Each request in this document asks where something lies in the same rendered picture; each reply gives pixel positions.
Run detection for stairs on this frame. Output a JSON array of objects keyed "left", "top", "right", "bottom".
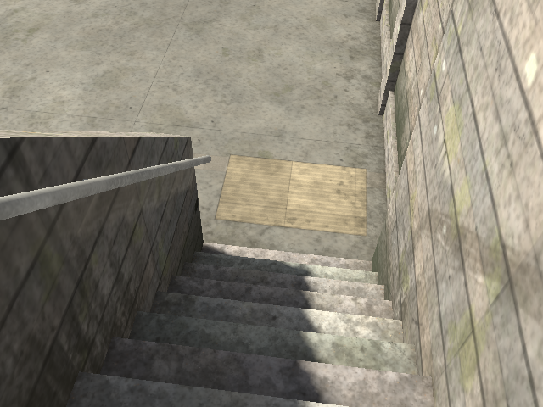
[{"left": 66, "top": 243, "right": 434, "bottom": 407}]

